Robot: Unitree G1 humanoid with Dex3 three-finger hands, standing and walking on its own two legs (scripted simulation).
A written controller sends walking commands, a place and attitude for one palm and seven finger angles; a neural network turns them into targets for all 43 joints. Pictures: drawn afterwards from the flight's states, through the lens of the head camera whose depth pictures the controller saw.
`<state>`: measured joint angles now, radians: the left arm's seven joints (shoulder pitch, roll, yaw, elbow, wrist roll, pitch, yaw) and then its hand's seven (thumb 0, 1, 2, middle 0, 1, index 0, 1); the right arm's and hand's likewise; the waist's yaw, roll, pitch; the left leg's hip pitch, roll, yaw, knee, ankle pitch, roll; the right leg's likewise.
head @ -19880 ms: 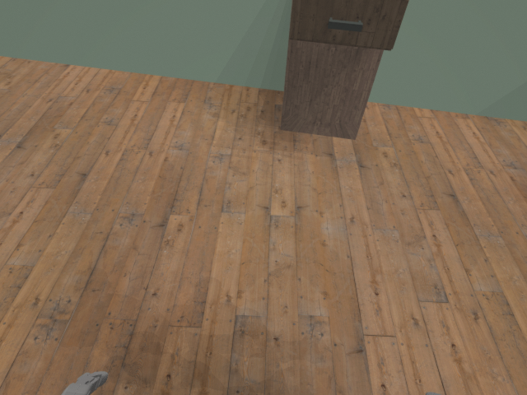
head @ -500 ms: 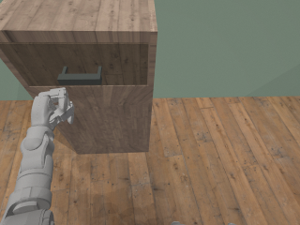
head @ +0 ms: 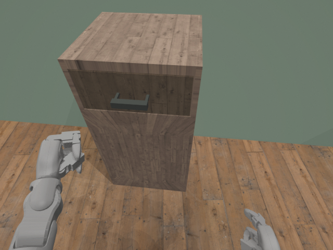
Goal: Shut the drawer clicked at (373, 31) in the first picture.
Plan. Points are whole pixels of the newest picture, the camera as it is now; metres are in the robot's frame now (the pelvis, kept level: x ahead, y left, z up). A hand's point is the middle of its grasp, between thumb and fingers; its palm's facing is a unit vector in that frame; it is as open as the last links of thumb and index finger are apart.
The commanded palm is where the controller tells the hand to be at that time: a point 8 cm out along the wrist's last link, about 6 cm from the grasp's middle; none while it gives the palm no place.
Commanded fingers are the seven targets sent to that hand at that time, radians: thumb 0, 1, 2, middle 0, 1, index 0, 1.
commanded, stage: draw the hand back to the body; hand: left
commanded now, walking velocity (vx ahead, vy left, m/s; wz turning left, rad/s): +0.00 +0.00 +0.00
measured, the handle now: (131, 100) +0.59 +0.19 +0.01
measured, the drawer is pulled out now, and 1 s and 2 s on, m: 0.00 0.00 0.00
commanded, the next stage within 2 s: step back with the hand held close in 0.58 s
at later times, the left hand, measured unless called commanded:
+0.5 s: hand (32, 192) +0.17 +0.24 +0.17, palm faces +0.42 -0.81 -0.41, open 3.2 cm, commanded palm +0.13 +0.27 +0.18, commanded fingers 0.00 0.90 0.90 -1.40 -1.60 -1.40 -1.60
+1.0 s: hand (39, 199) +0.16 +0.24 +0.14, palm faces +0.30 -0.83 -0.47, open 3.2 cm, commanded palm +0.10 +0.28 +0.18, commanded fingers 0.00 0.90 0.90 -1.40 -1.60 -1.40 -1.60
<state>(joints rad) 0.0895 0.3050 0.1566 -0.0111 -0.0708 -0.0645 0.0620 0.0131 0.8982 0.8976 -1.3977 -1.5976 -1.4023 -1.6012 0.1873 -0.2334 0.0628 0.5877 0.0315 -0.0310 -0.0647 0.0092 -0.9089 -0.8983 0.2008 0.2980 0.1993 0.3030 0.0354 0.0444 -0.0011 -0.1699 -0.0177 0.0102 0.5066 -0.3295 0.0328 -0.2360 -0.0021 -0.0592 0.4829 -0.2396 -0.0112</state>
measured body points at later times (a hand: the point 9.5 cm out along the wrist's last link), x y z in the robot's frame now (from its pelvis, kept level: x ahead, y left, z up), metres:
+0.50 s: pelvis +0.00 -0.01 +0.01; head -0.03 -0.03 +0.45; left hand +0.14 +0.28 +0.19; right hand +0.19 -0.23 -0.08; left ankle -0.04 +0.10 -0.74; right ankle +0.01 -0.11 -0.74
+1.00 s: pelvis -0.03 +0.00 +0.01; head -0.01 -0.01 +0.45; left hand +0.14 +0.28 +0.17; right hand +0.14 -0.25 -0.09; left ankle -0.04 +0.10 -0.74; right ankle +0.01 -0.11 -0.74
